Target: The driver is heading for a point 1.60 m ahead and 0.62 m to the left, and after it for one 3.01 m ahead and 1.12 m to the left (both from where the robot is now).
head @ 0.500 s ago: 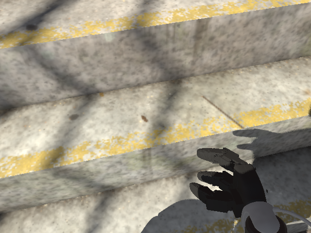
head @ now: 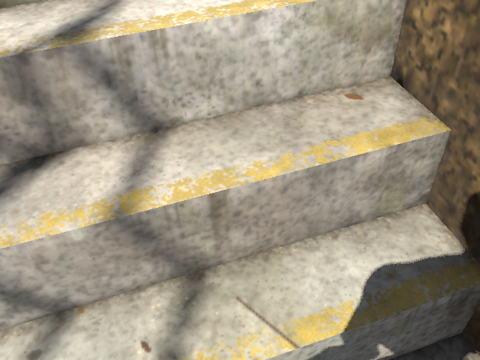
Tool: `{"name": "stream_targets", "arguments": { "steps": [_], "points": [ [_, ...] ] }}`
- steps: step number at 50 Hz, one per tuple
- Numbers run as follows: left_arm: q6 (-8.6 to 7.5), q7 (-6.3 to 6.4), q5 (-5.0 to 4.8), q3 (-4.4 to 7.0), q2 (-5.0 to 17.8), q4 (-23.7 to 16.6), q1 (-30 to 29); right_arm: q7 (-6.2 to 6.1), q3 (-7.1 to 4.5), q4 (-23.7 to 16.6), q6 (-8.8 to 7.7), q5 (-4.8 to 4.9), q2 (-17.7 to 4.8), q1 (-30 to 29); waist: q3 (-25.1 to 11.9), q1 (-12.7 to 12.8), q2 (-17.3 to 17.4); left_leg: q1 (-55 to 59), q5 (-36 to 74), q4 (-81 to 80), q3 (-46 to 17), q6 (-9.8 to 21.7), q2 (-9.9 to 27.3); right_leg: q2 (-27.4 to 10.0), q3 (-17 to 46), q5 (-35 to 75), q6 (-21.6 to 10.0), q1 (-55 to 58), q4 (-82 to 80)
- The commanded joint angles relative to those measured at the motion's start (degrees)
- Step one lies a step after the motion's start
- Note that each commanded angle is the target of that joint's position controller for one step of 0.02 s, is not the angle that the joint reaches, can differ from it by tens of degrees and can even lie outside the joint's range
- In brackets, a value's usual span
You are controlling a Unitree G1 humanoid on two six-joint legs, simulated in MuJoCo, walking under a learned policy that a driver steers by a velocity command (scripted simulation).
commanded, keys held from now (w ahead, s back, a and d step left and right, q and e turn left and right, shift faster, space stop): w+q+shift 0.10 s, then q+shift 0.54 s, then shift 0.12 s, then e+shift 0.24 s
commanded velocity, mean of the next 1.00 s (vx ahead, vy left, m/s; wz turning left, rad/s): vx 0.33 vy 0.00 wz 0.64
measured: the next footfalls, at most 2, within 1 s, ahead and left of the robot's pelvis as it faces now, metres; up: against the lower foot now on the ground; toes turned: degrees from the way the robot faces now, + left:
left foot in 0.30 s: +0.26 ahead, +0.09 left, +0.22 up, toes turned +13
right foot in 0.80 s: +0.31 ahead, -0.07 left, +0.21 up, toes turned +42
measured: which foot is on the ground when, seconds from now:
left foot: up 0.00-0.28, down 0.30-0.80, up 0.82-1.00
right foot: down 0.00-0.28, up 0.30-0.78, down 0.80-1.00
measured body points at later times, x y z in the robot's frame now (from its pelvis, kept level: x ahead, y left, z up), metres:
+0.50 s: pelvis +0.13 +0.01 +0.18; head +0.14 +0.01 +0.63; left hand +0.29 +0.29 +0.16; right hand +0.34 -0.18 +0.06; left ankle +0.22 +0.08 -0.49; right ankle +0.22 -0.14 -0.28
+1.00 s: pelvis +0.22 -0.05 +0.24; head +0.25 -0.06 +0.69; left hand +0.17 +0.20 +0.14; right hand +0.46 -0.14 +0.11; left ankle +0.15 +0.04 -0.47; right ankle +0.28 -0.10 -0.49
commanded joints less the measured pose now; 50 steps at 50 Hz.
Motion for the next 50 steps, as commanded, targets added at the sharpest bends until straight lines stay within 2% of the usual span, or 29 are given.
{"name": "stream_targets", "arguments": {
  "steps": [1, 4, 6, 8, 9, 10, 11, 12, 13, 14, 15, 16, 17, 18, 20, 24, 26, 30, 35, 38, 39, 40, 41, 42, 43, 44, 46, 47, 50],
  "points": [
    [-3.63, 2.00, 0.11, 0.51, 2.82, 3.23, 1.78, 1.66, 3.72, -13.35, -0.49, -0.04, 4.93, -14.05, 7.01, -2.32, -9.77, -29.16, -0.46, 25.37, -3.76, 1.02, 1.49, -22.21, 23.80, -2.60, -7.80, 11.12, -31.17],
    [-5.20, 0.47, -0.05, 1.32, 4.67, 8.89, 4.42, 1.45, 3.74, -13.37, 2.70, 0.51, 6.57, -15.34, 9.24, -4.31, -4.23, -36.86, -6.00, 36.50, -3.76, 4.92, -0.82, -21.68, 14.92, 3.21, -6.85, 15.68, -33.36],
    [-5.31, 0.31, -0.97, 0.71, 4.35, 9.40, 1.89, 1.31, 4.54, -14.88, 3.58, 0.65, 7.00, -20.98, 13.60, -5.59, 0.98, -31.94, -5.23, 22.59, -0.16, 5.77, -1.76, -17.18, 3.56, 14.04, -4.05, 8.87, -37.58],
    [-4.33, 1.25, -2.24, 0.15, 3.86, 10.90, 3.12, 0.80, 4.85, -16.11, 5.19, 0.88, 6.16, -24.94, 18.07, -4.74, 0.07, -21.10, -4.24, -1.66, 8.81, 5.19, -1.89, -10.88, -6.37, 28.95, -2.59, 1.86, -43.67],
    [-3.70, 2.39, -3.91, 0.86, 9.11, 10.62, 3.25, 1.32, 5.42, -17.15, 6.47, 1.75, 5.35, -24.83, 14.54, -4.56, -5.80, -12.45, -11.87, -13.48, 16.97, 5.45, -0.54, -11.37, -9.28, 45.49, -4.90, 3.78, -49.27],
    [-2.60, 3.56, -5.66, 0.45, 9.06, 10.49, 2.21, 1.03, 5.60, -14.64, 6.99, 2.55, 5.01, -18.30, 9.01, -7.72, -8.06, 3.73, -13.06, -23.85, 21.23, 5.78, -3.36, -8.44, -13.45, 78.31, -7.18, 4.35, -43.67],
    [-2.28, 4.66, -8.01, 1.42, 14.82, 7.97, 0.45, 0.78, 4.78, -9.74, 6.97, 2.80, 3.47, -4.45, -0.97, -11.66, -10.68, 15.86, -19.22, -25.73, 24.08, 4.37, -7.48, -12.48, -11.43, 119.56, -11.63, 11.16, -30.99],
    [-2.07, 3.98, -8.38, 3.93, 22.42, 4.58, -4.67, -0.06, 3.77, -7.31, 6.58, 1.58, 2.17, 10.94, -11.12, -17.06, -16.13, 24.07, -24.15, -29.22, 19.75, 5.39, -7.80, -16.92, -8.30, 140.50, -12.75, 19.24, -13.24],
    [-2.44, 2.91, -8.87, 3.44, 18.46, 0.20, -2.67, 0.00, 2.67, -4.33, 5.88, 1.16, -3.07, 3.81, -18.54, -8.50, -7.73, 36.10, -16.16, -38.02, 14.28, 7.40, -11.03, -13.36, -3.85, 126.25, -10.64, 10.96, 0.02],
    [-3.40, 0.43, -6.74, 4.06, 20.64, -2.10, -4.75, -0.81, 1.57, -6.71, 6.53, 1.49, -4.17, 6.37, -23.13, -9.70, -9.77, 44.45, -13.95, -48.60, 4.98, 6.47, -9.71, -12.82, -0.08, 98.04, -8.82, 4.59, 12.31],
    [-3.44, -1.44, -3.64, 3.27, 14.07, -5.58, -8.15, -1.60, -0.55, -6.77, 7.99, 2.30, -7.43, -0.10, -21.94, -6.04, 0.97, 47.50, -8.53, -60.64, -6.29, 9.91, -8.10, -4.01, 3.83, 33.54, -5.42, -8.09, 27.94],
    [-2.79, -2.81, -1.29, 0.70, 5.51, -7.61, -10.95, -0.70, -2.26, -8.84, 9.03, 0.01, -7.64, -5.50, -19.85, -5.63, -0.90, 41.36, -20.85, -70.44, -19.56, 13.75, -6.06, 3.22, 11.29, 19.13, -1.64, -17.45, 56.81],
    [-1.71, -1.94, 0.18, -0.70, -0.14, -10.24, -13.23, 0.38, -1.94, -9.02, 8.63, -1.42, -7.29, -6.10, -14.44, -4.27, -5.51, 36.54, -18.88, -73.51, -24.25, 12.46, -4.43, 4.38, 17.53, 19.72, -0.89, -25.13, 73.02],
    [0.11, -0.70, 0.96, -1.26, -1.81, -14.74, -13.61, -0.89, -1.45, -8.92, 8.83, -2.38, -7.72, -9.12, -10.50, -0.67, -4.18, 25.66, -32.97, -81.98, -33.52, 8.77, 0.33, 5.63, 19.22, 22.29, -0.60, -30.22, 77.65],
    [2.27, 0.01, 2.32, -2.91, -4.23, -17.36, -13.84, -0.92, 0.25, -4.94, 6.36, -1.49, -2.89, -11.04, 4.91, 3.98, -5.88, 6.86, -36.45, -83.52, -33.22, 4.03, -1.94, 4.99, 18.10, 22.99, -1.68, -34.45, 82.76],
    [4.63, 2.67, 0.05, -2.82, -0.63, -16.95, -13.11, -0.90, 1.16, -2.08, 3.84, -0.34, -2.50, -7.60, 9.07, 3.62, -8.42, 4.49, -20.78, -81.39, -21.22, 4.98, -5.13, 2.29, 14.76, 24.34, 1.86, -34.32, 68.40],
    [5.89, 2.61, -0.93, -2.27, 2.04, -16.11, -14.29, -1.76, 1.08, -4.24, 5.29, 0.13, -3.18, -9.17, 5.99, 1.59, -2.94, 6.44, -18.29, -84.72, -23.27, 3.92, -6.91, 4.18, 11.54, 23.49, 1.91, -30.04, 65.09],
    [7.49, 3.94, -0.40, -1.57, 2.55, -15.20, -11.82, -2.02, 0.19, -6.95, 6.01, -0.80, -5.54, -10.07, 2.97, 0.38, 2.09, 16.42, -15.93, -88.73, -27.55, 0.49, -6.98, 6.08, 11.98, 19.50, 0.93, -28.26, 62.12],
    [7.61, 2.42, -2.14, -1.86, 2.50, -15.53, -15.08, -3.73, -0.56, -9.47, 7.29, -0.91, -4.51, -9.60, 1.14, -1.26, -0.17, 27.30, -9.01, -89.75, -29.20, 3.80, -1.68, 5.85, 13.98, 11.81, 1.42, -19.96, 28.16],
    [7.15, 4.12, -7.42, -0.48, 4.45, -12.24, -10.88, -3.20, -1.75, -7.99, 7.91, -1.94, -4.74, -1.89, -2.02, -4.23, 10.76, 33.05, -4.65, -91.01, -29.22, 5.25, -0.09, 4.85, 12.65, -9.86, -1.44, -0.80, -5.34],
    [6.58, 5.11, -7.80, -0.48, 4.08, -10.05, -6.95, -2.42, -1.42, -7.67, 7.79, -1.16, -3.60, -1.05, -1.36, -3.04, 8.26, 34.86, -5.50, -86.79, -26.18, 4.52, -1.05, 3.85, 11.79, 0.08, -1.74, 3.09, -15.96],
    [5.99, 5.72, -6.05, -0.53, 3.96, -8.84, -9.82, -0.88, -0.96, -7.00, 7.40, -0.30, -0.69, 0.83, 0.36, -5.48, -0.29, 33.05, -9.67, -77.82, -20.13, 2.57, -4.46, 2.74, 15.42, 7.57, -2.33, 6.30, -22.31],
    [5.38, 5.89, -4.10, -0.87, 4.18, -9.90, -14.27, 0.47, -0.04, -5.97, 6.22, 0.98, 2.51, 4.22, -1.14, -7.74, -11.99, 22.68, -14.53, -65.04, -13.02, -1.10, -8.85, -4.47, 25.65, 28.07, -4.55, 15.39, -19.13],
    [4.94, 6.09, -1.16, -1.18, 2.09, -12.16, -15.62, 1.43, -0.16, -5.61, 5.90, 1.50, -0.73, 4.40, -2.62, -5.93, -22.35, 17.90, -16.20, -55.65, -5.08, -4.00, -8.33, -14.37, 37.76, 37.03, -15.71, 10.03, -24.25],
    [3.91, 4.74, -1.94, -2.91, -4.17, -12.22, -13.85, 0.88, -0.06, -2.41, 5.42, 0.92, -1.81, 5.41, -4.88, -4.46, -15.68, 22.70, -11.14, -52.92, -4.09, -5.78, -1.51, -15.34, 41.59, 40.39, -18.67, 8.84, -24.77],
    [3.61, 4.06, -2.37, -2.42, -1.95, -11.11, -12.79, 0.85, 0.24, -2.48, 5.74, 2.01, -1.20, 3.21, -2.80, -3.92, -13.25, 24.69, -10.10, -53.53, -0.95, -6.32, -0.28, -13.02, 39.53, 30.52, -18.81, 6.56, -24.96],
    [4.23, 4.28, -2.48, 0.07, 5.12, -7.32, -7.13, 0.89, 1.35, -3.95, 6.62, 1.64, 0.10, -1.34, 4.77, -1.70, -4.49, 18.51, -14.89, -63.80, 3.59, -6.77, -1.56, -4.63, 32.01, 20.79, -11.48, 11.70, -23.42],
    [5.06, 5.28, -2.49, 2.57, 10.47, -5.94, -3.45, 1.26, 2.60, -5.94, 6.65, 2.57, 1.99, -6.91, 9.71, 1.74, -4.02, 14.36, -19.71, -73.02, 10.73, -6.98, -5.53, -0.41, 29.29, 15.01, -9.47, 13.74, -23.43],
    [5.89, 6.41, -2.73, 4.27, 11.40, -4.26, 0.19, 1.09, 2.74, -7.54, 5.73, 3.07, 0.88, -6.06, 7.01, 2.55, -11.81, 13.35, -14.71, -77.46, 9.60, -6.17, -7.23, -1.85, 35.03, 25.89, -6.61, 21.83, -21.50]
  ]
}}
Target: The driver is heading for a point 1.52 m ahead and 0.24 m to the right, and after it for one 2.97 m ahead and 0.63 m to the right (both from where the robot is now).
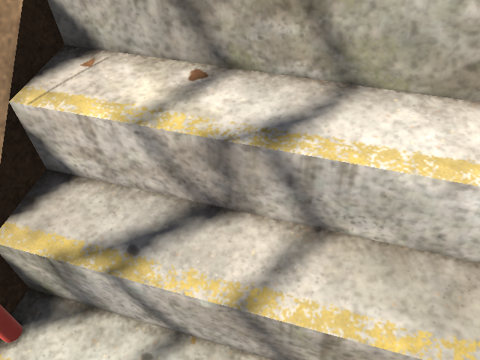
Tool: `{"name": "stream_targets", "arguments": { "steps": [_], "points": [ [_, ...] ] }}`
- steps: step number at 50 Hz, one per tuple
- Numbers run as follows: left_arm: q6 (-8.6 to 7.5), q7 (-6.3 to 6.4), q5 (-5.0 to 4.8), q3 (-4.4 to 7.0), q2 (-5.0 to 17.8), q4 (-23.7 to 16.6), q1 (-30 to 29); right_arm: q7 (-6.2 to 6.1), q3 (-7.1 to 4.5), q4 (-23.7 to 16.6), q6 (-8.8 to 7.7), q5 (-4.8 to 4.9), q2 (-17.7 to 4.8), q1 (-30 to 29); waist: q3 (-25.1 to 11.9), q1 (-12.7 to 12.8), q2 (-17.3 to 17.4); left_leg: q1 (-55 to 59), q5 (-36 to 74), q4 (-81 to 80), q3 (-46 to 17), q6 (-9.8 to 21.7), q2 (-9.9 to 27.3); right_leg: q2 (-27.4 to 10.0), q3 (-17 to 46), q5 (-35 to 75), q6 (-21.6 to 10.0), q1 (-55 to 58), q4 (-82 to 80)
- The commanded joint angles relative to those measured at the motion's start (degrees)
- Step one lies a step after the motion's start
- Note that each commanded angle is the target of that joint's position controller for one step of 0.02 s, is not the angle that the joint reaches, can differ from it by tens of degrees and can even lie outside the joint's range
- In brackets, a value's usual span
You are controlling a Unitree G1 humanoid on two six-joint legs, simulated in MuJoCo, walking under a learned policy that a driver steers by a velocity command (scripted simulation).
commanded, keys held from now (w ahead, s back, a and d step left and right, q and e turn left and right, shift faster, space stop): e+shift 0.44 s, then q+shift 0.18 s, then w+q+shift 0.38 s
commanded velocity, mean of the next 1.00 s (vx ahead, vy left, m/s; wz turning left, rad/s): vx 0.20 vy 0.00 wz -0.16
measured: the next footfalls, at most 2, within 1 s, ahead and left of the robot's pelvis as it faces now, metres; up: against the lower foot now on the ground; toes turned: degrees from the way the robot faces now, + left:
left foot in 0.22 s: +0.06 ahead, +0.07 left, +0.00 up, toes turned -14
right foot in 0.62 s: -0.05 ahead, -0.23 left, +0.00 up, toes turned -32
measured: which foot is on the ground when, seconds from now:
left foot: up 0.00-0.20, down 0.22-0.64, up 0.66-1.00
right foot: down 0.00-0.22, up 0.24-0.60, down 0.62-1.00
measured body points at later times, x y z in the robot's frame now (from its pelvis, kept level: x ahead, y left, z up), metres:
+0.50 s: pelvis -0.02 -0.02 -0.01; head +0.03 -0.03 +0.43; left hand +0.26 +0.15 -0.10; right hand +0.04 -0.32 -0.09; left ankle +0.02 +0.08 -0.73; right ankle -0.12 -0.14 -0.59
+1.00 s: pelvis +0.07 -0.08 -0.01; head +0.08 -0.06 +0.44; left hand +0.13 +0.21 -0.14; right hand +0.24 -0.35 -0.06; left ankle +0.13 +0.05 -0.38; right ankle -0.08 -0.21 -0.73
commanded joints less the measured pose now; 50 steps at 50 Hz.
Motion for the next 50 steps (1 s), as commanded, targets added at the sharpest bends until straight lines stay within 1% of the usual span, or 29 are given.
{"name": "stream_targets", "arguments": {
  "steps": [1, 3, 6, 10, 11, 12, 13, 14, 15, 16, 17, 19, 23, 28, 29, 30, 31, 32, 33, 34, 35, 36, 37, 40, 42, 44, 47, 49, 50],
  "points": [
    [-0.15, 0.76, 0.04, 5.08, 12.29, -1.05, 3.30, -0.51, -0.63, -6.76, -1.69, -0.07, -4.48, -3.78, -1.67, 0.89, -11.59, -14.08, 0.99, -3.42, 3.97, 0.71, -4.11, -10.80, 20.83, 16.51, -2.76, 17.87, -7.94],
    [-0.81, -0.11, -0.62, 4.77, 10.15, -2.45, 0.01, -1.28, -0.81, -6.51, -3.01, -0.78, -5.56, -1.43, -5.57, 0.03, -14.43, -13.17, 2.85, -1.36, -0.73, 2.72, -2.50, -12.28, 25.02, 18.95, -5.67, 18.16, -7.03],
    [-0.58, -0.64, -0.52, 5.68, 10.88, -2.27, -2.24, -1.71, -0.52, -7.44, -3.60, -0.87, -4.31, -0.88, -6.41, -1.10, -10.23, -9.12, 2.57, 0.58, -0.35, 3.87, -3.84, -10.67, 26.06, 9.36, -7.39, 10.50, -6.23],
    [0.77, -1.69, -0.51, 6.13, 10.69, -5.49, -11.12, -3.70, -1.27, -5.87, -2.48, -2.53, -4.13, 7.13, -5.10, -6.72, -6.88, 11.67, 8.87, -11.76, -1.33, 7.75, -1.99, -5.12, 24.78, -5.41, -2.90, -13.71, -1.49],
    [0.40, -2.07, -1.38, 6.01, 9.39, -5.96, -12.27, -4.52, -1.85, -5.94, -2.35, -2.45, -6.07, 5.98, -4.00, -6.83, 0.85, 18.00, 12.44, -16.00, -5.95, 9.71, 2.64, -2.03, 20.68, -15.90, -0.62, -23.15, 8.52],
    [-0.16, -1.99, -2.99, 5.90, 7.94, -5.91, -9.82, -5.10, -3.03, -8.16, -2.23, -3.45, -10.95, 3.06, -7.36, -7.10, 14.78, 20.13, 21.11, -22.31, -20.92, 17.82, 17.71, 6.91, 5.87, -22.73, 2.93, -30.03, 35.62],
    [-0.91, -0.74, -0.86, 6.82, 12.94, -4.84, -4.41, -5.65, -3.08, -11.65, -3.18, -5.89, -8.92, -1.18, -11.86, -4.99, 16.10, 10.55, 24.76, -25.32, -29.56, 26.77, 31.00, 1.63, -0.50, -24.39, 6.08, -27.27, 60.72],
    [-0.71, -0.29, 0.62, 8.02, 15.56, -4.08, -3.70, -5.96, -1.94, -12.96, -4.43, -4.82, -4.83, -5.34, -10.47, -2.13, 6.85, 4.43, 18.99, -26.27, -30.09, 26.58, 29.13, -3.61, 2.16, -17.97, 7.34, -25.08, 74.75],
    [0.24, -0.46, 1.66, 7.18, 13.65, -4.96, -4.27, -5.46, -1.51, -12.30, -4.98, -3.77, -4.49, -8.28, -5.98, 0.45, -1.85, 1.79, 14.44, -25.75, -23.14, 23.02, 23.82, -4.65, 2.84, -12.96, 7.82, -26.67, 81.22],
    [1.72, -0.91, 2.45, 5.73, 10.59, -8.21, -6.30, -5.47, -1.77, -11.62, -5.99, -4.44, -7.71, -8.98, -3.32, 2.66, -5.03, 1.29, 12.53, -22.43, -18.42, 19.43, 19.77, -6.46, 6.04, -7.93, 8.06, -28.40, 79.54],
    [2.92, -1.79, 1.98, 4.78, 10.41, -8.79, -4.90, -4.92, -2.12, -10.35, -6.58, -3.72, -9.13, -7.52, -1.08, 1.80, -6.36, 2.86, 18.37, -19.66, -12.24, 19.20, 16.80, -4.42, 2.10, -3.01, 7.39, -30.02, 76.68],
    [3.38, -4.04, 2.24, 4.88, 10.75, -8.73, -6.19, -3.78, -2.23, -10.20, -7.55, -3.81, -8.83, -4.20, 0.73, -0.19, -10.00, 7.84, 19.46, -14.96, -8.03, 16.84, 16.09, -6.03, 2.47, 2.97, 8.15, -31.95, 66.50],
    [3.36, -5.03, 1.84, 4.22, 9.14, -10.51, -8.80, -3.00, -3.07, -9.24, -7.88, -3.99, -10.51, 0.51, -2.02, -3.79, 2.11, 14.83, 24.54, -13.44, -6.74, 17.51, 18.27, -6.66, 0.47, 2.55, 9.64, -32.65, 58.01],
    [3.19, -4.29, 3.24, 2.67, 7.21, -10.79, -7.76, -3.30, -2.78, -9.94, -6.82, -4.33, -9.30, 0.22, -6.15, -4.17, 6.78, 14.12, 27.36, -5.39, -11.55, 16.52, 20.58, -5.93, 5.35, 1.12, 8.44, -27.65, 46.76],
    [2.71, -4.75, 1.65, 1.04, 6.41, -11.24, -4.97, -2.84, -2.01, -9.98, -4.79, -4.19, -8.54, -1.43, -6.73, -1.78, 7.85, 13.51, 24.82, -5.99, -2.62, 13.09, 14.35, -7.88, -6.36, -11.64, 7.92, -21.21, 23.70],
    [2.00, -5.15, -1.35, 0.36, 6.04, -11.22, -5.63, -3.35, -2.07, -9.75, -2.92, -3.81, -9.21, 0.66, -4.51, -2.57, 12.90, 13.02, 27.50, -4.59, -0.78, 10.81, 9.93, -7.91, -11.51, -19.44, 7.46, -15.33, 0.99],
    [1.70, -4.76, -1.79, 0.76, 6.84, -8.24, -1.35, -3.70, -2.91, -9.82, -1.71, -3.66, -9.60, 1.10, -5.81, -1.42, 11.31, 5.02, 28.69, 3.69, -1.27, 10.05, 9.04, -6.15, -16.46, 0.79, 6.71, 0.10, -8.22],
    [2.11, -4.09, -0.39, 1.13, 8.32, -5.31, 0.32, -2.14, -2.24, -6.26, -2.11, -3.31, -4.69, 7.00, -9.76, -3.67, 0.24, -3.15, 16.41, 14.24, 3.58, 9.96, 5.89, -0.27, -22.64, -0.23, 7.06, 10.83, 0.35],
    [0.89, -3.67, 1.07, 0.32, 8.25, -5.19, 4.21, 0.66, -0.77, -9.41, -3.73, -2.43, -0.91, 5.22, -11.77, 0.71, -19.44, -21.91, -5.35, 23.08, 0.41, 3.44, 4.67, -19.66, 6.48, 25.76, -1.69, 23.39, 5.44],
    [1.08, -2.34, 2.82, 4.47, 18.27, -7.01, 11.17, -0.03, -2.38, -11.00, -4.48, -2.64, -5.14, -0.55, -15.90, 8.84, -22.10, -31.70, -10.48, 50.17, -0.32, 1.31, 0.11, -32.78, 27.09, -7.32, -11.09, 21.76, -8.08],
    [0.41, -1.57, 3.29, 4.97, 19.05, -8.37, 9.18, -0.25, -3.28, -13.80, -5.01, -3.37, -5.23, -9.84, -10.43, 10.29, -17.81, -40.51, -6.26, 68.09, -5.74, 1.21, 0.39, -33.69, 32.22, -32.01, -11.42, 16.11, -15.67],
    [-0.21, -0.38, 2.89, 5.11, 20.33, -7.41, 4.96, 0.60, -2.49, -16.03, -5.21, -3.99, -2.52, -15.41, -1.76, 6.47, -17.36, -48.86, 0.02, 72.47, -7.24, 1.43, 1.86, -30.62, 27.13, -36.05, -8.94, 12.76, -16.09],
    [-1.46, -0.10, 2.29, 4.69, 18.49, -5.02, 3.94, 1.42, -1.58, -15.36, -4.98, -3.47, -1.34, -11.99, 3.82, 3.10, -14.26, -49.89, 4.00, 73.48, -6.69, 2.04, 2.00, -28.25, 19.36, -29.85, -8.64, 8.91, -14.35],
    [-5.27, -0.81, 1.56, 3.40, 12.04, -0.98, 1.92, 1.58, -2.54, -11.54, -2.90, -3.38, -4.34, -2.00, 2.16, -3.18, -8.15, -48.56, 6.71, 80.41, -7.24, 4.43, 2.09, -28.43, 10.13, -26.31, -5.34, 8.10, -15.11],
    [-6.92, -1.00, 2.35, 3.67, 11.98, 1.77, 2.24, 1.57, -2.79, -11.61, -1.54, -2.81, -4.68, -3.26, 2.17, -4.22, -5.05, -51.07, 8.95, 81.46, -7.45, 6.02, 1.99, -29.64, 3.45, -22.21, -4.50, 10.66, -16.37],
    [-8.24, -0.74, 1.66, 3.67, 11.88, 4.59, 3.65, 1.43, -3.12, -11.18, -0.55, -2.66, -3.27, -4.14, 3.43, -5.55, -4.40, -54.17, 9.16, 85.47, -6.09, 7.24, 1.61, -31.52, -2.76, -18.29, -4.26, 12.84, -18.90],
    [-9.91, -1.49, 2.83, 4.06, 13.82, 7.08, 6.53, 0.08, -3.12, -12.99, -0.15, -1.81, -1.77, -8.65, 4.67, -5.35, -6.57, -64.67, 0.63, 94.18, -9.19, 9.23, 3.01, -35.03, -6.64, -15.42, -4.13, 21.51, -21.67],
    [-10.97, -2.30, 3.68, 4.44, 15.22, 8.96, 7.09, 0.40, -3.15, -15.65, -0.08, -1.15, -2.09, -15.94, 7.72, -4.24, -6.39, -67.94, -4.39, 94.78, -7.33, 10.58, 3.10, -34.98, -12.47, -7.67, -3.02, 23.70, -24.51],
    [-10.54, -3.01, 3.65, 4.28, 15.04, 9.67, 5.90, 0.32, -2.05, -18.54, 0.18, -0.91, -1.60, -17.25, 8.01, -6.34, -5.96, -64.02, -6.61, 84.11, -4.84, 11.55, 5.94, -32.10, -18.26, -5.09, -1.56, 20.72, -26.16]
  ]
}}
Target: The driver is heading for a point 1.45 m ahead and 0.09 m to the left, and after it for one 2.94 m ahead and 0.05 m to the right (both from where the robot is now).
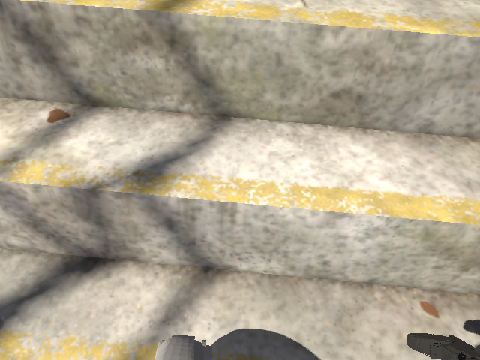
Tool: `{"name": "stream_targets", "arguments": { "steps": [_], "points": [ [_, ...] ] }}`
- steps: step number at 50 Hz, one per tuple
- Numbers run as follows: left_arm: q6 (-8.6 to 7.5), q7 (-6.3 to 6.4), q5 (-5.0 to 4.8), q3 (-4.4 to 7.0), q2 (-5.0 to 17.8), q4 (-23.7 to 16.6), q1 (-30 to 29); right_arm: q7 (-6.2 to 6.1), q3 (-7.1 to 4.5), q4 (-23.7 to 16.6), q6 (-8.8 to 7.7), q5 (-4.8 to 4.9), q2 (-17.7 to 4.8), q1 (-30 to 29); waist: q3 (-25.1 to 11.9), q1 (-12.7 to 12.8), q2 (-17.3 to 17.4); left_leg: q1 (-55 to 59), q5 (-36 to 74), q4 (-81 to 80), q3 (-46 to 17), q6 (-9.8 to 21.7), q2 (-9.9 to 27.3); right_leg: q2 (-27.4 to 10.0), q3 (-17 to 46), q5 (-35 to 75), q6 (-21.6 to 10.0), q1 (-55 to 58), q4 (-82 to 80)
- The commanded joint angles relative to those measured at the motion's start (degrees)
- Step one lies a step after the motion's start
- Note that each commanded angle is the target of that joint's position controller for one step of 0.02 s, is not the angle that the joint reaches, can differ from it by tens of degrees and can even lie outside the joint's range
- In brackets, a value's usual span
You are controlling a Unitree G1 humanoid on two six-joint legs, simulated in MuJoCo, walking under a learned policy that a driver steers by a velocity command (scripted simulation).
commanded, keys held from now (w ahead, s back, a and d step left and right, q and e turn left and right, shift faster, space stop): w+q+shift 0.24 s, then w+e+shift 0.76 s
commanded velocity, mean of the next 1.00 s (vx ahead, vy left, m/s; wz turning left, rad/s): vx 0.95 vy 0.00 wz -0.11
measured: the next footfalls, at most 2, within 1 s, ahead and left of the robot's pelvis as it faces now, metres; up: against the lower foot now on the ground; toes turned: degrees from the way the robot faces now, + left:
left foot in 0.12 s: +0.21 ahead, +0.16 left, +0.21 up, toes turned +5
right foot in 0.74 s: +0.46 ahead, +0.12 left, +0.43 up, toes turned +10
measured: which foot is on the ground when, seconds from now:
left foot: up 0.00-0.10, down 0.12-0.68, up 0.70-1.00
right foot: down 0.00-0.10, up 0.12-0.72, down 0.74-1.00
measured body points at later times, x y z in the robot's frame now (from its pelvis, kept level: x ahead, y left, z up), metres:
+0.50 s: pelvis +0.23 +0.13 +0.24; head +0.22 +0.15 +0.69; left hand +0.45 +0.31 +0.20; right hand +0.29 -0.09 +0.10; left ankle +0.17 +0.16 -0.51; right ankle +0.37 +0.02 -0.12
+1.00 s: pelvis +0.41 +0.21 +0.43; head +0.41 +0.22 +0.88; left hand +0.54 +0.45 +0.30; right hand +0.69 +0.05 +0.44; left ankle +0.46 +0.35 -0.01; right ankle +0.41 +0.12 -0.30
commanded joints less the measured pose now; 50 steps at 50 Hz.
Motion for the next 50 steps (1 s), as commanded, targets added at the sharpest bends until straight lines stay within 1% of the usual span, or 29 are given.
{"name": "stream_targets", "arguments": {
  "steps": [1, 2, 3, 4, 5, 6, 7, 8, 9, 11, 14, 16, 18, 20, 22, 24, 26, 27, 30, 32, 33, 34, 35, 36, 38, 40, 42, 46, 50],
  "points": [
    [-2.05, -1.11, 0.30, 0.69, 6.27, -2.52, -5.75, -0.21, 0.79, -11.14, -0.06, 0.93, -2.59, -15.68, 13.68, -2.81, -2.34, -9.31, -6.30, -15.29, 3.56, 2.29, 4.93, -14.10, 3.18, 9.99, -12.53, -2.45, -23.59],
    [-1.84, -0.93, -0.57, 0.88, 7.94, -1.62, -6.40, -0.02, 1.45, -12.61, 0.55, 0.61, -2.16, -17.95, 14.77, -3.23, -2.55, -4.68, -4.80, -25.96, 7.22, 2.97, 6.72, -12.46, -0.06, 15.64, -12.19, -4.37, -27.79],
    [-0.57, -0.82, -4.65, 0.80, 11.40, -3.19, -14.65, 0.67, 3.58, -11.16, 1.88, 1.98, 0.30, -9.00, 10.93, -8.37, -4.90, 20.97, -10.88, -49.14, 15.31, 4.97, 6.31, -7.85, -5.66, 41.61, -13.40, -15.37, -30.76],
    [0.70, 0.11, -6.24, 1.44, 14.67, -4.23, -10.20, 0.58, 1.55, -7.07, 1.97, 3.01, -3.07, -0.18, -0.22, -9.22, -3.82, 40.49, -9.96, -49.51, 18.71, 3.21, -1.02, -7.58, -2.50, 77.38, -17.23, -15.43, -17.48],
    [1.88, -0.31, -5.99, 1.67, 17.40, -7.68, -12.37, 0.66, -0.52, -0.95, 1.21, 1.64, -6.70, 20.49, -13.81, -15.40, -9.75, 58.27, -14.19, -40.18, 20.49, 2.79, -10.24, -12.77, 2.26, 124.70, -19.84, -12.87, 3.75],
    [1.48, -1.20, -7.80, 1.56, 16.63, -10.39, -7.81, 1.62, -1.55, 1.52, 0.43, 0.31, -12.34, 16.04, -20.72, -11.09, -5.23, 66.61, -10.35, -57.74, 10.29, 5.96, -12.37, -9.62, 7.66, 116.20, -17.12, -16.87, 24.13],
    [-0.41, -3.92, -6.61, 1.76, 15.22, -13.29, -9.63, 1.39, -2.86, -0.51, 1.03, 0.12, -15.74, 17.05, -27.00, -8.80, 0.06, 73.94, -16.30, -80.73, -13.96, 7.28, -7.71, -3.39, 12.65, 64.35, -12.89, -25.60, 39.75],
    [-1.10, -7.36, -4.34, 0.48, 9.24, -18.89, -20.44, -0.20, -5.20, -0.79, 1.95, -1.22, -21.70, 14.03, -28.59, -8.57, 17.07, 69.35, -41.93, -108.70, -47.23, 8.93, 0.62, 11.16, 19.61, 19.42, -8.98, -38.72, 64.53],
    [-0.50, -7.92, -1.21, -1.46, 0.30, -23.42, -26.49, -0.67, -3.77, -0.99, 1.62, -0.36, -18.18, 4.29, -25.03, -4.64, 15.02, 59.41, -37.30, -112.38, -48.82, 4.35, 1.74, 11.87, 29.78, 22.10, -9.39, -41.60, 81.54],
    [0.74, -6.11, 0.35, -4.07, -7.02, -26.62, -26.06, -0.70, -1.02, 5.14, -0.75, -2.79, -10.88, 2.61, -13.69, -0.13, 11.28, 46.37, -27.32, -103.82, -37.08, -0.77, -1.15, 10.92, 29.64, 26.72, -11.12, -49.16, 96.53],
    [2.39, -3.17, 1.24, -6.55, -11.52, -24.25, -19.20, 1.71, 0.18, 12.27, -6.14, -2.77, -7.95, 7.60, -4.43, 3.86, 6.33, 45.44, -15.40, -103.35, -23.96, -3.27, -1.94, 9.79, 28.14, 21.54, -13.58, -60.58, 104.21],
    [3.82, -1.50, -0.46, -6.73, -9.91, -22.38, -21.42, 2.39, 0.82, 14.62, -8.77, -1.45, -6.87, 10.16, 1.78, 2.09, 0.72, 44.81, -5.44, -108.61, -22.09, -4.95, 1.87, 8.33, 24.83, 18.38, -12.06, -65.61, 99.36],
    [4.52, -0.64, -1.92, -7.18, -12.90, -23.15, -28.69, 2.93, 1.41, 20.48, -10.64, -2.54, -4.29, 16.94, 6.03, -1.50, 0.90, 48.57, -2.07, -110.78, -20.37, -3.75, 5.92, 10.10, 23.91, 15.09, -12.87, -78.72, 113.25],
    [3.97, 0.66, -5.54, -8.27, -17.39, -26.37, -35.44, 3.24, 1.75, 24.25, -11.18, -3.45, -4.58, 17.01, 9.94, -2.29, 3.33, 49.99, -0.30, -114.92, -14.32, -3.66, 8.69, 14.57, 26.48, 10.90, -14.36, -91.10, 123.73],
    [5.06, 0.61, -7.03, -8.81, -16.21, -27.59, -36.82, 3.60, 2.55, 26.54, -11.19, -2.15, -4.15, 15.12, 10.68, 0.30, 1.50, 42.42, 4.52, -123.25, -4.48, -7.41, 8.65, 16.28, 23.69, 13.72, -14.21, -84.30, 108.63],
    [6.58, 0.05, -7.22, -8.84, -13.69, -27.19, -42.25, 1.01, 3.05, 29.53, -11.94, 0.42, -4.00, 21.63, 7.37, -3.89, 2.36, 44.46, 19.90, -138.59, -4.47, -3.87, 13.48, 17.38, 14.58, 12.09, -14.22, -76.70, 102.26],
    [6.38, -0.80, -5.60, -8.64, -14.70, -25.06, -37.36, -0.99, 3.36, 31.38, -11.20, -0.34, -4.63, 25.00, 2.95, -0.98, 3.10, 64.83, 38.26, -132.74, 2.99, -2.78, 13.71, 15.32, 15.98, 6.69, -15.74, -84.02, 105.53],
    [5.58, -1.54, -5.86, -7.95, -13.17, -21.48, -32.51, -0.96, 3.95, 30.68, -10.87, 0.43, -1.97, 23.94, -0.72, 0.31, 1.35, 67.86, 66.32, -127.97, 10.75, -3.80, 12.33, 17.85, 13.02, 4.18, -16.90, -78.35, 105.25],
    [8.04, -1.64, -5.09, -7.11, -6.05, -18.35, -20.50, -4.25, 1.56, 23.84, -12.79, 4.86, -13.73, 14.39, -14.65, 11.77, 6.76, 62.54, 143.22, -119.56, 17.28, -1.37, 15.55, 18.89, 1.20, -3.03, -15.27, -37.52, 72.69],
    [10.30, -1.05, -5.80, -5.14, 0.23, -13.79, -10.02, -3.75, -0.50, 19.59, -12.96, 6.74, -19.50, 8.89, -23.28, 15.35, 6.92, 73.68, 161.54, -99.15, 14.53, 0.36, 18.77, 21.16, 2.75, -13.75, -14.58, -30.16, 56.34],
    [9.63, -1.22, -5.77, -4.58, 2.35, -12.40, -11.59, -2.88, -0.54, 17.31, -12.82, 6.60, -16.58, 13.50, -22.28, 10.69, 5.61, 71.69, 152.55, -85.57, 13.56, -2.08, 15.23, 24.82, 6.22, -20.71, -16.07, -25.93, 42.01],
    [9.48, -1.81, -7.21, -3.15, 3.28, -9.63, -12.74, -2.34, 0.00, 14.23, -12.83, 6.48, -13.69, 15.20, -22.51, 8.17, -0.34, 49.37, 110.65, -66.14, 9.64, -5.66, 8.48, 21.60, 18.69, -4.50, -22.01, -9.69, 34.18],
    [11.96, -0.52, -7.33, -1.73, 3.00, -7.66, -14.01, -1.46, 0.40, 10.22, -12.81, 0.52, -10.83, 2.92, -20.41, 11.01, -11.97, 35.34, 32.50, -37.68, 8.42, -6.69, -1.95, 17.21, 33.18, 1.75, -26.65, -10.63, 24.73],
    [11.88, -0.01, -2.66, -1.91, -2.37, -7.72, -21.39, 0.06, 3.88, 4.34, -13.16, -5.70, 0.17, -1.72, -17.77, 3.22, -5.97, 18.81, 25.18, -12.84, -3.15, -4.42, -4.18, 15.20, 43.59, -9.02, -29.73, -13.33, 24.61],
    [10.81, 0.61, 0.41, -2.79, -4.74, -7.20, -22.08, 1.74, 7.74, -2.19, -12.52, -7.20, 7.53, 0.08, -13.44, -3.83, 3.61, 15.29, 27.09, -7.12, -7.50, -1.24, -2.29, 13.29, 52.91, -20.19, -24.58, -28.87, 14.81],
    [7.60, 0.45, -0.68, -3.29, -2.91, -8.17, -24.78, 1.08, 8.52, -4.99, -9.60, -7.16, 4.40, -0.32, -3.67, -7.24, 7.37, 13.92, 22.06, -11.54, -6.33, -5.53, 1.00, 12.03, 55.22, -20.71, -22.91, -45.84, 4.41],
    [3.86, -0.02, -3.46, -1.79, 2.17, -7.94, -21.85, -0.37, 7.82, -5.16, -8.27, -5.61, 0.19, -3.02, 0.84, -4.37, 7.46, 13.36, 17.98, -17.97, 0.53, -7.55, 2.50, 10.34, 54.05, -13.51, -25.40, -46.71, -1.27],
    [2.13, -0.10, -3.45, -0.01, 2.85, -4.47, -10.92, -0.43, 8.06, -7.76, -8.16, -4.06, 2.28, -12.23, 0.91, 3.59, -0.71, 1.62, 10.22, -9.13, 2.10, -5.94, 2.66, 10.61, 57.31, -10.37, -27.73, -31.48, -1.84],
    [1.74, 0.93, -3.11, 2.24, 3.95, -6.38, -5.46, 0.46, 8.73, -11.85, -9.40, -3.80, 2.69, -18.80, 0.55, 6.42, -1.24, -9.44, 4.36, -16.07, -2.00, -5.08, 4.30, 7.32, 61.23, -8.08, -27.30, -12.00, -3.81]
  ]
}}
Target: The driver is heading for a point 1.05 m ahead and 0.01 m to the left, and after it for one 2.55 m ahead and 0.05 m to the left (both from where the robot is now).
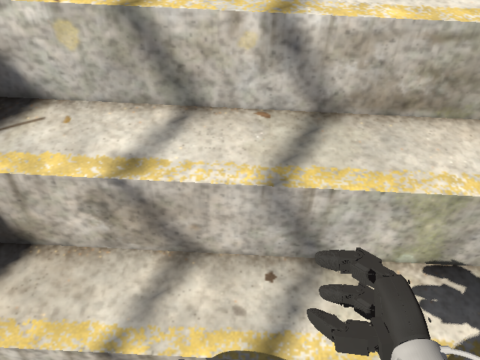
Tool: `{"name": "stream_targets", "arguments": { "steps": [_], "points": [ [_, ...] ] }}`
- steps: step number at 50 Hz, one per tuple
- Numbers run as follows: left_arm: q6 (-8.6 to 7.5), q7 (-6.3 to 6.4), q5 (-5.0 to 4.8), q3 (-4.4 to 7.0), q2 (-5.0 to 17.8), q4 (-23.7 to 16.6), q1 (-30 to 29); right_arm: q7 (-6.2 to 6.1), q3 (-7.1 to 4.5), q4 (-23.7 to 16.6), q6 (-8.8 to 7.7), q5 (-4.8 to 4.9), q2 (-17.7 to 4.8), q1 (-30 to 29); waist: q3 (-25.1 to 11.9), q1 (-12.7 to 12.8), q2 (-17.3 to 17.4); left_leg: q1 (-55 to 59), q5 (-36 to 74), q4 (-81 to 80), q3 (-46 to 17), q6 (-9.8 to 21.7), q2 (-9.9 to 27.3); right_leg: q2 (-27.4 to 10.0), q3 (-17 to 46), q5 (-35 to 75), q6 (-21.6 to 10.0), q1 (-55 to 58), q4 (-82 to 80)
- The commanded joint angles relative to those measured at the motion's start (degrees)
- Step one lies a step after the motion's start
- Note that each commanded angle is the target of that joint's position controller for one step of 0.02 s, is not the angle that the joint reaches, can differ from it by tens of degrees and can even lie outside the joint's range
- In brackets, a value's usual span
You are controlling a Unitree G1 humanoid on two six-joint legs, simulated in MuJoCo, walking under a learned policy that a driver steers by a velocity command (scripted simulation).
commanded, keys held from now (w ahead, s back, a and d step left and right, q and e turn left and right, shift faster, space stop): w+e+shift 0.10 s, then w+shift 0.90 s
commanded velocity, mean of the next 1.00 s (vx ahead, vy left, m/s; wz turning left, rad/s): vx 1.00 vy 0.00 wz -0.31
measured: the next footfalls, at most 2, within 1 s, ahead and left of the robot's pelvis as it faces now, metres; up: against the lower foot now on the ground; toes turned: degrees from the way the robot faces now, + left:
left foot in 0.04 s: +0.06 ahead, +0.17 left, +0.26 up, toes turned +1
left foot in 0.22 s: +0.02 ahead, +0.23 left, -0.01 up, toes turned -1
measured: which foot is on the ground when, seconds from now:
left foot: up 0.00-0.02, down 0.04-0.12, up 0.14-0.20, down 0.22-0.50, up 0.52-0.96, down 0.98-1.00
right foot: down 0.00-0.18, up 0.20-0.46, down 0.48-0.96, up 0.98-1.00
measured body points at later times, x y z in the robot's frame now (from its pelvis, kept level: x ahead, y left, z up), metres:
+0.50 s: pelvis +0.14 +0.15 +0.06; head +0.22 +0.17 +0.51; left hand +0.41 +0.30 -0.03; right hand +0.12 -0.11 -0.06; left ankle +0.01 +0.24 -0.67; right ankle +0.21 +0.07 -0.51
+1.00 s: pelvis +0.29 +0.28 +0.28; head +0.34 +0.30 +0.73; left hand +0.41 +0.51 +0.13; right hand +0.51 +0.04 +0.25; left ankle +0.45 +0.37 -0.29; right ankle +0.22 +0.07 -0.41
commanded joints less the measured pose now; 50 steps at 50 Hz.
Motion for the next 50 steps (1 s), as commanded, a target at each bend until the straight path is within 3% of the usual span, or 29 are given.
{"name": "stream_targets", "arguments": {
  "steps": [1, 4, 6, 7, 9, 10, 11, 12, 13, 15, 19, 22, 23, 25, 26, 27, 28, 30, 33, 37, 39, 42, 44, 45, 46, 47, 48, 49, 50],
  "points": [
    [-1.01, 1.24, -0.11, 3.83, 9.39, -2.37, 6.72, 0.47, -1.46, -7.60, -1.30, 0.38, -3.92, -11.60, 4.53, 2.04, -0.11, -12.13, -3.83, -5.26, -2.04, 0.09, 1.41, -15.50, 26.99, -10.66, -8.25, 13.78, -17.63],
    [-1.07, 2.01, -0.01, 5.34, 9.62, -2.72, 13.00, -0.60, -0.87, -11.77, -0.60, 0.18, -4.31, -19.59, 3.67, 5.46, -1.58, -14.07, -19.72, -17.45, -5.71, 1.29, 2.85, -15.25, 27.05, -6.71, -6.73, 23.30, -17.96],
    [-1.84, 2.99, 0.62, 6.43, 9.48, -1.90, 12.20, 0.78, -1.04, -12.56, -2.98, 0.36, -5.38, -19.06, -3.61, 3.99, -2.84, -1.78, -22.60, -32.97, -4.14, 2.40, 2.84, -15.06, 17.91, 32.16, -3.07, 30.44, -11.39],
    [-1.16, 2.81, 0.38, 6.16, 7.45, -5.93, -0.91, 1.57, -1.55, -8.59, -4.42, 2.50, -7.00, -7.47, -8.40, -4.58, -1.13, 28.21, -17.90, -59.92, -5.42, 3.06, 1.96, -9.56, 8.33, 48.12, 1.56, 15.30, -3.80],
    [-0.40, 2.33, 0.93, 6.16, 9.14, -8.69, -4.92, 0.41, -5.49, -0.35, -2.90, 9.76, -11.47, 9.98, -15.50, -15.13, 0.08, 61.70, 12.94, -97.95, 3.01, 1.58, 2.94, -8.36, 7.40, 63.05, 2.01, 10.14, 9.05],
    [-0.16, 1.89, 3.29, 5.50, 5.52, -10.28, -4.58, 0.14, -7.60, 6.28, -2.21, 11.05, -13.20, 15.66, -10.47, -15.41, 5.67, 66.45, 36.13, -121.65, 4.93, 1.00, 6.91, -2.18, 2.13, 34.96, 5.53, 9.58, 27.17],
    [-0.83, -2.63, -1.46, 6.41, 4.60, -11.05, 0.43, -0.20, -7.72, 11.12, -2.51, 2.51, -15.04, 5.38, -3.22, -0.61, 17.08, 89.88, 53.40, -109.09, 4.16, 0.86, 10.31, 0.40, -5.30, -2.89, 9.79, -28.27, 48.72],
    [-1.33, -2.26, -2.68, 4.48, 1.45, -11.45, 0.66, 0.21, -7.93, 14.17, -2.20, -0.13, -12.62, 6.79, -4.28, -0.37, 18.27, 98.96, 95.14, -89.19, 2.44, -0.05, 16.54, -1.83, -5.23, -11.37, 7.36, -49.43, 73.98],
    [-1.96, -1.60, -1.57, 3.13, 0.81, -13.20, -3.82, -0.14, -8.85, 16.78, -1.81, -0.98, -13.68, 15.76, -12.52, -4.32, 15.01, 110.88, 104.74, -80.98, 0.70, 1.16, 20.78, -1.09, -4.40, -15.33, 6.48, -62.80, 88.48],
    [-1.82, -0.21, -0.49, 0.23, -1.58, -16.67, -12.12, -0.37, -8.92, 19.83, -1.42, -1.90, -10.86, 13.85, -8.97, -3.51, 6.54, 99.69, 70.78, -89.16, 6.28, 0.49, 17.46, -2.71, -5.32, -14.84, 5.49, -66.60, 92.87],
    [4.10, -1.22, 3.88, -2.21, -0.99, -26.22, -25.89, 1.80, -10.05, 27.83, -4.70, 4.38, -13.09, 17.44, 8.71, -1.00, 5.15, 65.45, 68.37, -112.79, 15.45, -3.18, 10.10, -6.65, -16.26, -15.50, 4.01, -49.41, 70.87],
    [8.14, -1.52, -0.43, -0.32, 8.15, -18.34, 1.72, -1.28, -10.99, 20.55, -6.01, 10.38, -23.24, 6.46, -11.89, 11.77, 13.89, 59.31, 152.23, -104.33, 14.59, 6.37, 15.11, -1.21, -27.48, -13.49, 6.41, -3.64, 49.53],
    [8.66, -2.15, 0.68, -0.50, 9.25, -15.54, 0.42, -2.12, -10.83, 20.14, -6.47, 10.41, -21.40, 11.20, -17.52, 7.01, 10.44, 62.35, 162.30, -91.28, 11.98, 3.49, 16.24, 0.51, -24.67, -20.67, 2.99, -0.45, 47.16],
    [9.70, -3.05, 3.57, 1.04, 13.98, -12.52, 12.82, 0.20, -11.84, 15.81, -6.50, 10.62, -26.60, 10.13, -25.23, 11.83, -2.05, 50.01, 128.48, -55.16, 10.53, 4.37, 8.50, -7.66, -0.89, -27.39, -4.20, 11.22, 20.85],
    [10.44, -2.18, 2.62, 2.00, 15.82, -12.18, 3.31, 2.19, -10.89, 15.18, -6.09, 7.66, -20.27, 8.00, -25.58, 7.85, -20.56, 40.70, 49.48, -27.77, 11.60, 4.22, -7.70, -16.21, 20.50, -27.90, -8.41, 7.92, 2.80],
    [9.71, -1.51, 3.23, 2.41, 11.57, -15.20, -4.64, 2.59, -9.45, 10.84, -5.51, 2.87, -13.65, 1.32, -22.54, 5.11, -7.88, 30.08, 33.68, 2.37, -0.71, 3.33, -11.09, -20.31, 29.79, -27.08, -12.84, 4.69, -1.83],
    [8.29, -0.95, 2.64, 2.57, 11.10, -13.00, -8.16, 1.76, -6.85, 4.86, -4.14, 0.84, -6.25, -5.09, -17.11, 2.85, 0.41, 19.26, 26.36, 14.40, -4.91, 3.93, -10.61, -21.21, 30.11, -28.48, -11.32, 1.70, -2.48],
    [4.77, -1.07, 3.03, 1.33, 7.08, -4.02, -3.06, 0.78, -2.84, -1.21, -2.54, 0.11, 1.30, -0.37, 3.06, -4.37, 8.22, 3.00, 11.85, 15.93, -6.51, 4.49, -6.86, -21.76, 25.27, -27.30, -6.95, -6.18, -8.73],
    [1.53, -1.04, 0.99, 0.77, 4.50, -1.93, 0.47, -0.28, -3.38, 1.56, -0.54, 1.35, -3.54, 10.16, 6.36, -6.21, 5.43, 0.19, 1.25, 8.96, -8.07, 3.23, -4.11, -21.04, 11.94, -10.72, -1.58, 1.47, -10.85],
    [-2.19, -2.21, 0.13, 0.41, 5.14, 3.44, 5.64, -2.55, -3.15, -1.76, 2.43, 4.97, -2.62, 0.08, 8.25, -3.58, -5.76, -9.22, -7.72, 17.52, 1.66, 3.10, -1.65, -24.71, 3.88, -13.51, -4.47, 3.10, -22.08],
    [-4.11, -2.77, 1.24, 1.31, 6.30, 5.43, 8.74, -2.59, -2.96, -6.95, 3.00, 4.52, -0.77, -7.99, 8.23, -2.59, -9.42, -17.70, -16.10, 24.89, -0.55, 4.45, -0.23, -28.74, 4.96, -15.17, -3.91, 9.13, -27.93],
    [-3.31, -2.10, 0.93, 2.27, 7.73, 5.30, 8.72, -1.60, -1.67, -11.51, 3.75, 4.60, -0.28, -13.58, 7.60, -4.74, -3.10, -12.23, -12.91, 4.69, 1.87, 4.64, 4.22, -29.33, -1.38, -16.40, 0.19, 6.69, -36.14],
    [-2.91, -1.07, -1.82, 2.76, 12.17, -0.55, -6.62, 0.25, -0.57, -7.04, 3.50, 4.11, -0.64, -0.01, -1.69, -12.36, 0.68, 34.80, -2.17, -25.63, 8.87, 6.53, 3.04, -25.09, -16.95, 8.26, 2.13, -14.66, -46.20],
    [-2.72, -1.71, -3.13, 3.55, 15.37, -1.12, -3.88, 0.05, -2.27, -4.75, 3.98, 4.67, -3.78, 2.58, -2.51, -10.16, -1.58, 42.71, -10.75, -32.62, 12.91, 5.03, 0.39, -23.80, -17.33, 19.74, 0.16, -12.45, -43.93],
    [-3.04, -2.32, -3.25, 3.42, 16.09, -2.13, -4.27, -0.98, -5.46, 1.16, 4.47, 4.23, -8.50, 13.04, -9.69, -12.39, -2.79, 50.35, -17.19, -29.47, 18.80, 2.49, -6.33, -25.09, -19.57, 69.39, -2.32, -2.07, -32.68],
    [-4.47, -3.82, -3.10, 4.43, 19.03, -1.59, -8.18, -2.16, -8.09, 3.59, 5.39, 5.23, -12.30, 25.52, -16.34, -19.95, -10.13, 56.68, -25.03, -36.65, 16.89, -0.84, -10.71, -24.70, -19.66, 98.14, -2.53, 5.45, -14.20],
    [-4.54, -4.94, -4.24, 4.42, 12.49, -4.61, -6.85, -2.92, -10.07, 5.52, 4.15, 4.54, -19.11, 23.39, -20.02, -13.21, 3.62, 69.19, -36.96, -55.42, -7.28, 4.77, -2.44, -18.25, -12.73, 86.83, 2.93, -13.34, 13.77],
    [-4.07, -7.10, -0.37, 2.86, 5.34, -5.26, -5.82, -3.20, -11.98, 8.62, 4.83, 3.72, -23.02, 35.22, -28.57, -16.81, 22.90, 70.42, -47.35, -78.06, -34.30, 3.91, 6.40, -7.74, 0.35, 23.31, 4.19, -17.35, 36.31],
    [-2.28, -7.03, 4.30, 2.35, -1.77, -10.32, -9.83, -4.22, -12.03, 4.62, 5.94, 5.57, -22.57, 21.15, -29.65, -12.54, 25.27, 61.26, -52.85, -91.24, -45.95, -1.13, 5.67, -0.34, 14.93, 14.27, 7.72, -23.06, 62.46]
  ]
}}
